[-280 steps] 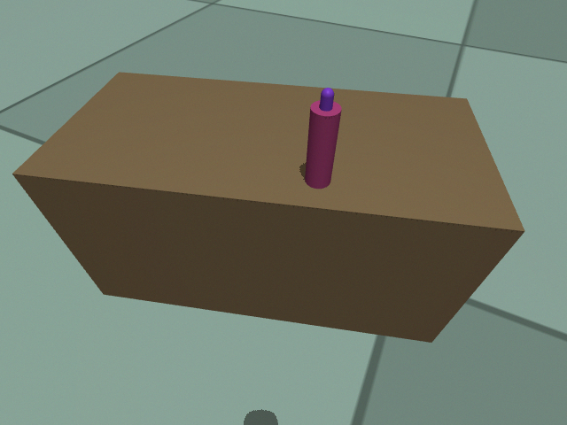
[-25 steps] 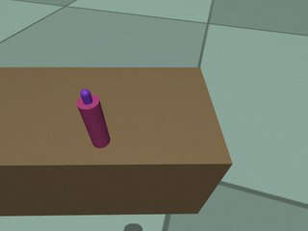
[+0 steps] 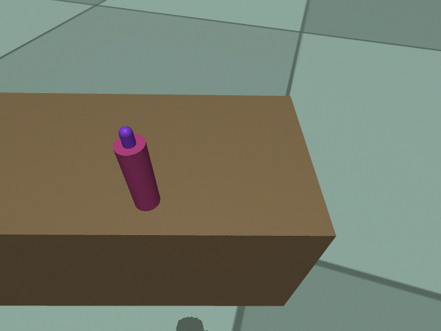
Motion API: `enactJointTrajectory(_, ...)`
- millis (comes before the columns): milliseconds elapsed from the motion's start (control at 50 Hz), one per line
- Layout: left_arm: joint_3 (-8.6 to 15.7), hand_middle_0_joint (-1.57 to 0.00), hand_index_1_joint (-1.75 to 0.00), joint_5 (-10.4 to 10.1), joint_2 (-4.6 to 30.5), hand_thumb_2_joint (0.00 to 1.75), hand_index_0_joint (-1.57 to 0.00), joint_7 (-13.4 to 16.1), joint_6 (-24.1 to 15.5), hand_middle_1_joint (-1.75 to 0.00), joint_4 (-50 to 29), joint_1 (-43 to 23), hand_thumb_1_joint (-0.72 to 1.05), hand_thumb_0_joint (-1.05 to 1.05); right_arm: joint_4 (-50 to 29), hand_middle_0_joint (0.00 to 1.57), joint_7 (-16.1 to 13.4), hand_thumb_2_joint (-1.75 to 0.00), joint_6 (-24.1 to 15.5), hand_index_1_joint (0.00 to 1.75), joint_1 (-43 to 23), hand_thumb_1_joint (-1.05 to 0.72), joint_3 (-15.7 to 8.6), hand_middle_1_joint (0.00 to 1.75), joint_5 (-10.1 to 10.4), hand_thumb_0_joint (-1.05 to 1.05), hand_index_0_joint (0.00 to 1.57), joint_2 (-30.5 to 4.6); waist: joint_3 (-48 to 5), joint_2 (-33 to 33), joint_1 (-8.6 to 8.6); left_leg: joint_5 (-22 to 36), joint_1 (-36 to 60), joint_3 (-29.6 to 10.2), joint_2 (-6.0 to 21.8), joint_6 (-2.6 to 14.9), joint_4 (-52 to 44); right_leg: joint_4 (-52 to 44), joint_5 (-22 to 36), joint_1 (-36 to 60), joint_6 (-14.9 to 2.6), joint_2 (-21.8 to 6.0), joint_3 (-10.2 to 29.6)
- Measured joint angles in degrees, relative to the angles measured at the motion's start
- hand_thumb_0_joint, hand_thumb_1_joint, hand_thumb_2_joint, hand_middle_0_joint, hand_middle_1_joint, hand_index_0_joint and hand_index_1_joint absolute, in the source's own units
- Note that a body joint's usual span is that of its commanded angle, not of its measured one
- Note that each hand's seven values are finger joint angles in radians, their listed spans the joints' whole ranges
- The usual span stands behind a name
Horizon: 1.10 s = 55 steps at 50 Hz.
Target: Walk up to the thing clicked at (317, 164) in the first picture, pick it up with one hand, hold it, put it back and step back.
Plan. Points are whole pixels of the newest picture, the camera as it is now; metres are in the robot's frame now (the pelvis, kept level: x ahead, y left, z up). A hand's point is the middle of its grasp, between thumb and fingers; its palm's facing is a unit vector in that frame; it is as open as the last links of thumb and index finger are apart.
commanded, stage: stand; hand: left
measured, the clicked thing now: (137, 169) +0.47 +0.20 +0.00
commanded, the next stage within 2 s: rise first in 0.60 s
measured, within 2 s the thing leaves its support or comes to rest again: neither
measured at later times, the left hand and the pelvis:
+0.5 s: hand out of the picture +0.08 +0.25 -0.16, palm faces -0.03 -0.94 -0.34, open 7.4 cm; pelvis +0.01 +0.00 +0.00, yaw +0 degrees
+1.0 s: hand (100, 317) +0.18 +0.24 -0.12, palm faces +0.21 -0.93 -0.31, open 12.2 cm; pelvis +0.00 -0.01 -0.01, yaw +1 degrees
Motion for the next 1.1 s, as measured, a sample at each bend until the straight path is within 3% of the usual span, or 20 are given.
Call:
enactJointTrajectory(720,0.2,-0.2,-0.3,0.0,-0.2,0.9,-0.2,0.2,0.1,-0.3,-0.2,-0.4,0.9,0.0,-1.0,0.2,-0.4,-0.89,-0.1,0.3,-0.1,-0.9,0.3,0.3,0.0,0.01,0.2,0.0,0.1,0.2,0.11,-0.9,0.7,-0.4,-0.2,-0.04,0.0,-0.1,-1.0,0.9,-0.01,-0.2,-0.5)
enactJointTrajectory(760,0.4,-0.18,-0.28,-2.4,-0.5,0.88,-0.18,1.0,-0.1,-0.28,-3.9,0.1,0.88,0.01,-4.8,0.18,-1.3,-0.87,-0.7,0.28,0.4,-0.88,0.3,0.28,2.6,0.01,0.18,0.3,0.1,0.2,-0.21,-1.7,-1.9,-0.7,-0.2,-0.07,2.4,2.6,-2.0,-1.7,-0.12,-0.2,-0.6)
enactJointTrajectory(800,1.6,-0.16,-0.24,-4.1,-1.2,0.83,-0.15,1.8,-2.3,-0.23,-7.1,-1.3,0.84,0.01,-8.3,0.16,-2.2,-0.83,-3.1,0.24,-0.4,-0.83,-0.4,0.24,4.0,0.01,0.15,1.3,1.6,0.0,-0.29,-2.2,-3.8,-0.9,-0.2,-0.15,4.6,5.2,-2.9,-3.7,-0.26,-0.1,-0.9)
enactJointTrajectory(860,4.5,-0.13,-0.18,-5.1,-2.4,0.71,-0.12,3.1,-3.2,-0.17,-12.2,-3.6,0.72,0.01,-10.8,0.12,-3.2,-0.7,-4.4,0.18,-2.5,-0.71,-2.7,0.18,4.6,0.01,0.12,2.8,1.7,-0.1,0.42,-2.7,-6.9,-0.9,0.2,-0.34,6.8,7.4,-3.3,-6.8,-0.4,0.2,-0.8)
enactJointTrajectory(960,7.4,-0.09,-0.11,-3.6,-3.3,0.47,-0.08,3.8,-3.7,-0.1,-16.5,-4.6,0.46,0.01,-15.0,0.08,-3.8,-0.46,-4.8,0.11,-2.8,-0.42,-5.5,0.11,3.6,0.01,0.08,4.2,-1.2,0.2,0.43,-2.9,-9.0,-1.1,0.4,-0.45,7.7,8.4,-3.6,-8.9,-0.62,0.4,-1.0)
enactJointTrajectory(1100,8.8,-0.06,-0.06,-3.6,-3.6,0.24,-0.06,4.4,-2.3,-0.06,-26.3,2.5,0.1,0.0,-22.9,0.06,-4.0,-0.22,-2.9,0.07,4.0,-0.01,-4.8,0.07,3.4,0.01,0.06,5.1,-3.9,0.7,0.94,-3.3,-6.6,-1.1,0.5,-0.72,6.4,7.3,-4.1,-6.7,-0.84,0.5,-1.0)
